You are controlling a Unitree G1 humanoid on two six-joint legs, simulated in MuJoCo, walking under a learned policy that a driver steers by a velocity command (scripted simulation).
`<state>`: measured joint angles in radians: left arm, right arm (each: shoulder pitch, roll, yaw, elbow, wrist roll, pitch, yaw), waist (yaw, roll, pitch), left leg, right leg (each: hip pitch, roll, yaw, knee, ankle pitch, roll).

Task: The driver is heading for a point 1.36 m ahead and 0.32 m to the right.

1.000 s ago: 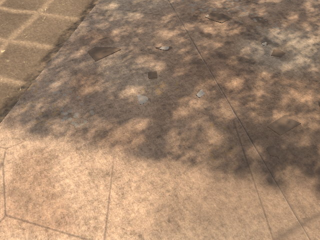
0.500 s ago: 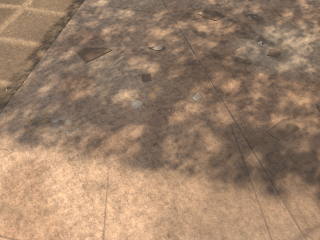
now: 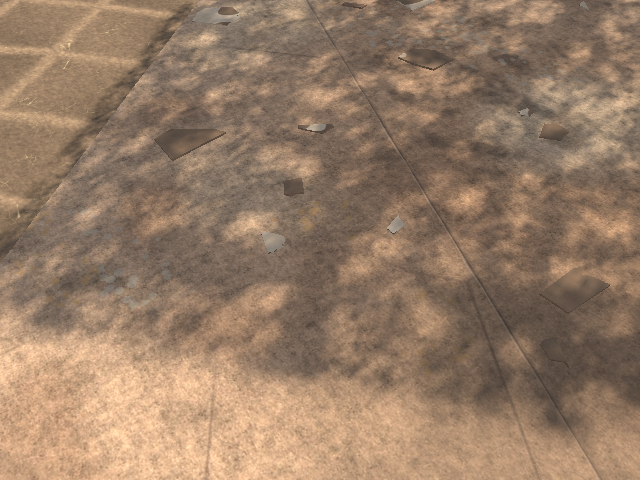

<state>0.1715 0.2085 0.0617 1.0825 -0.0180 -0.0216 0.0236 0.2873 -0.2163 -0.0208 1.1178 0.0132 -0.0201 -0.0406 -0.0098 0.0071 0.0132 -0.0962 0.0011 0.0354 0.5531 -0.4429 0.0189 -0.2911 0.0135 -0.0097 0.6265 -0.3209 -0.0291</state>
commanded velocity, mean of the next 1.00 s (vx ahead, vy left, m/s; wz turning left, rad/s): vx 0.09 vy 0.00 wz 0.00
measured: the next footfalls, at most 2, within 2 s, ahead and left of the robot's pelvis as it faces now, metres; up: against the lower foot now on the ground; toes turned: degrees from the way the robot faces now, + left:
left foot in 1.52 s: +0.44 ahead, +0.10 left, +0.00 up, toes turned +3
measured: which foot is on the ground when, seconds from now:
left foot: down 0.00-1.00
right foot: down 0.00-1.00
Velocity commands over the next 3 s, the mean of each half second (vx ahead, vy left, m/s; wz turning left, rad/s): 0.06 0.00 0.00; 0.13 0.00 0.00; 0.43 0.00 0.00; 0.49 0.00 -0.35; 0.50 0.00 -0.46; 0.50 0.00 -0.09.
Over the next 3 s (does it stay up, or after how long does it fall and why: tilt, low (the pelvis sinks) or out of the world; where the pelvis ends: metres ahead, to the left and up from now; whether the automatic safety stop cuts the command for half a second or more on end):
stays up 1.05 -0.21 0.02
